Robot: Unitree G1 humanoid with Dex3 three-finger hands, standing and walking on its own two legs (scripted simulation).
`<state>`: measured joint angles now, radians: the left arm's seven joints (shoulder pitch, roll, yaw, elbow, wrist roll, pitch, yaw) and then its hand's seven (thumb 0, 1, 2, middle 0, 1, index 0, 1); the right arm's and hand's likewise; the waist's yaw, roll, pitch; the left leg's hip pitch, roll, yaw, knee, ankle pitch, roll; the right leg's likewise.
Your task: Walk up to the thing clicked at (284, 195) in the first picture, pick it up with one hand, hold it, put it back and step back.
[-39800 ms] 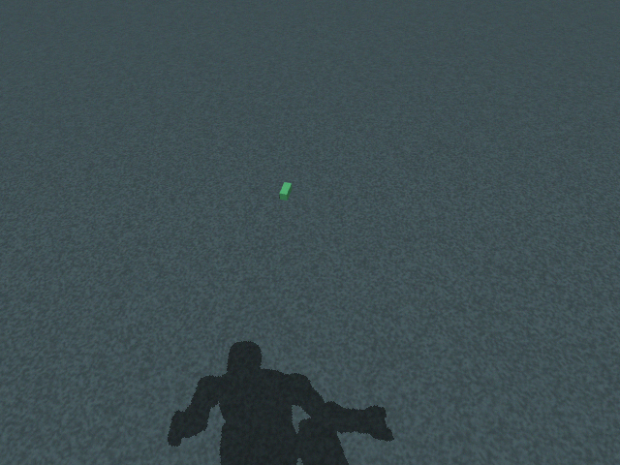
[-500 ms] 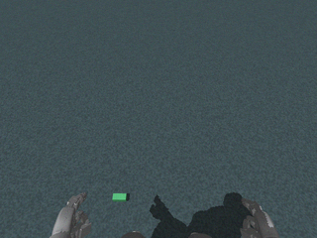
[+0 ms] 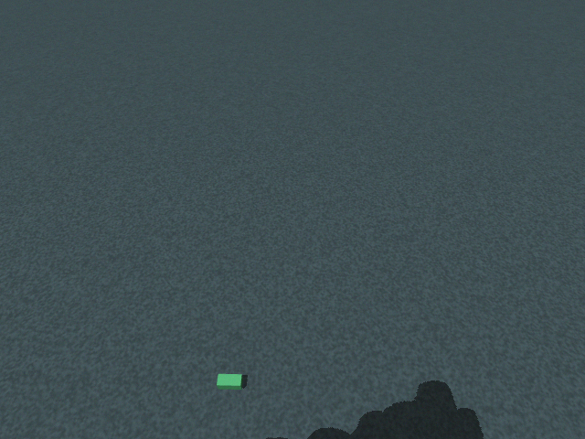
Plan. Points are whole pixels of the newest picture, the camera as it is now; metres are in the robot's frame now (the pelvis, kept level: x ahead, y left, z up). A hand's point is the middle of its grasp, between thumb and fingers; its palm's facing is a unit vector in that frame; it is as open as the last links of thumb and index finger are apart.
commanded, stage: stand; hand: left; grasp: from above
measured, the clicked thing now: (230, 381) +0.43 +0.23 -0.76
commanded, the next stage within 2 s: step back in 1.92 s
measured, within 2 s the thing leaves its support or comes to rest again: neither
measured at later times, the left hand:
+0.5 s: hand out of the picture +0.03 +0.22 -0.16, palm faces +0.02 -0.94 -0.33, open 7.4 cm
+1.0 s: hand out of the picture +0.07 +0.21 -0.15, palm faces +0.01 -0.95 -0.32, open 7.4 cm
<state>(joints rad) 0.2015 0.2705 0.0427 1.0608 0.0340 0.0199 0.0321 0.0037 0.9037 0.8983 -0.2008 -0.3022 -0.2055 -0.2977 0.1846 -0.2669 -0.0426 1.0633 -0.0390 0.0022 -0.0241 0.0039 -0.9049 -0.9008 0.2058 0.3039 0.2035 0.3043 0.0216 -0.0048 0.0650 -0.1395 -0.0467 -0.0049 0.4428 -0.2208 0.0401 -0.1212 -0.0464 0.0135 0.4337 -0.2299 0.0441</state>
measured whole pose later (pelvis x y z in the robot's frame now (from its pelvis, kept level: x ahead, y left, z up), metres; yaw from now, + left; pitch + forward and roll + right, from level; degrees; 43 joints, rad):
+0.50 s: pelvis -0.01 -0.02 +0.01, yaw +0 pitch -5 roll +0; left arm 0.19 0.28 0.03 1.15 0.03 0.00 0.02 0.00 0.90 0.90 -0.20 -0.30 -0.21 -0.30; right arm 0.15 -0.30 -0.04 1.13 -0.03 0.01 -0.01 0.00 -0.91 -0.90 0.21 0.30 0.20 0.30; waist 0.01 0.02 0.07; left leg -0.11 -0.03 -0.02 0.36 -0.17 0.02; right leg -0.10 -0.03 0.00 0.36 -0.18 0.02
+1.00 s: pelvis +0.01 -0.03 +0.01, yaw +0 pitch -4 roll +0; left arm 0.13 0.29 0.03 1.15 0.02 -0.01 0.01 0.00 0.90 0.90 -0.20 -0.30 -0.21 -0.30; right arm 0.13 -0.31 -0.02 1.15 -0.02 0.00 -0.01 0.00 -0.91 -0.90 0.21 0.30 0.20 0.30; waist 0.00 0.01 0.06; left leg -0.10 0.00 -0.02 0.33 -0.17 0.00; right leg -0.08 0.00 0.00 0.33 -0.18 0.01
